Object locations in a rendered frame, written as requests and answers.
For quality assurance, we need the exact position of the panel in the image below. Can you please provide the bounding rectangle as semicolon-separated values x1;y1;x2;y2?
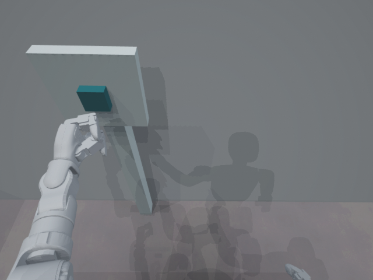
26;45;153;215

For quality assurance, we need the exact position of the robot right hand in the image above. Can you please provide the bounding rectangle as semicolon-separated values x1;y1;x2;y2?
285;264;311;280

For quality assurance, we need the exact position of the left robot upper arm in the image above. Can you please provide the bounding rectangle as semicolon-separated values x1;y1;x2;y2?
9;260;74;280

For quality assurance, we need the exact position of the left robot forearm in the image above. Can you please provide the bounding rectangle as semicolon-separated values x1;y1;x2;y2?
6;159;80;280

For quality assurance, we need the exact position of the button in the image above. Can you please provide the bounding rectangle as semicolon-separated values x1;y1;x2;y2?
76;85;112;111

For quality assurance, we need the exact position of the robot left hand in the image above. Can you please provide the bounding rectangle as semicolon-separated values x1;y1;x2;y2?
54;113;107;168

